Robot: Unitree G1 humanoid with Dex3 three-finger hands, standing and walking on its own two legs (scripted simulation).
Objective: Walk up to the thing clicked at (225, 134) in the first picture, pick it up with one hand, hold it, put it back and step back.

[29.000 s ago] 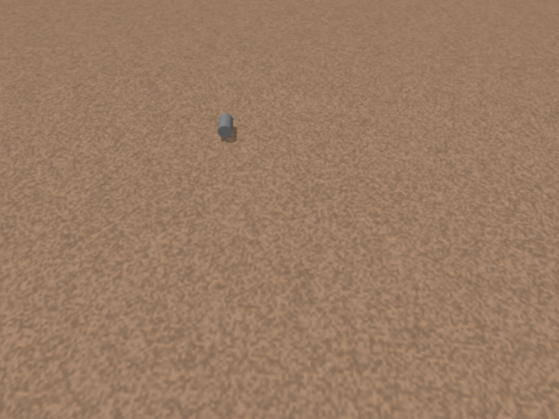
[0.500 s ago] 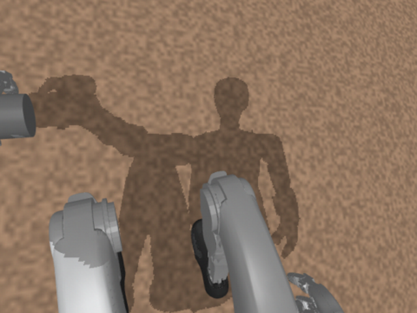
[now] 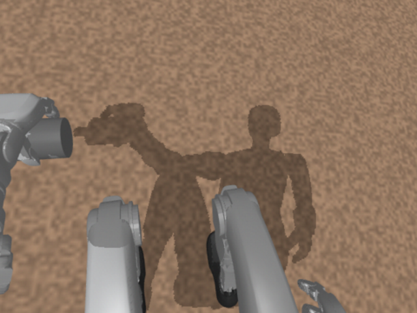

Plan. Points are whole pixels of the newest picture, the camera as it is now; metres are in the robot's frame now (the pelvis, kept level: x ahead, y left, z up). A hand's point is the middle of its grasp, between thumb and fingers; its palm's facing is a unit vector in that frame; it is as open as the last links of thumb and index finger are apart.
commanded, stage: lift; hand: left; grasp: from above
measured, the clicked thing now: (21, 139) +0.45 +0.33 -0.16
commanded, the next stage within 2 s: hold in 1.22 s
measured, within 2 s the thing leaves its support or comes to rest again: neither
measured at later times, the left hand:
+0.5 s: hand out of the picture +0.37 +0.28 +0.08, palm faces -0.46 -0.09 -0.88, open 10.3 cm
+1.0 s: hand out of the picture +0.36 +0.26 +0.21, palm faces -0.47 -0.09 -0.88, open 10.4 cm
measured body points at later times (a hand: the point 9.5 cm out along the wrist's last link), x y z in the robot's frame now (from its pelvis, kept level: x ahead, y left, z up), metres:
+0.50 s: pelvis +0.01 +0.00 +0.16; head +0.15 +0.04 +0.59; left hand +0.39 +0.29 +0.13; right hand +0.14 -0.25 +0.05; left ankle +0.09 +0.12 -0.36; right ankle +0.10 -0.13 -0.36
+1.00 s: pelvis +0.05 +0.01 +0.30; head +0.12 +0.02 +0.74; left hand +0.38 +0.27 +0.26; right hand +0.16 -0.25 +0.18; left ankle +0.09 +0.12 -0.36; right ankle +0.10 -0.13 -0.36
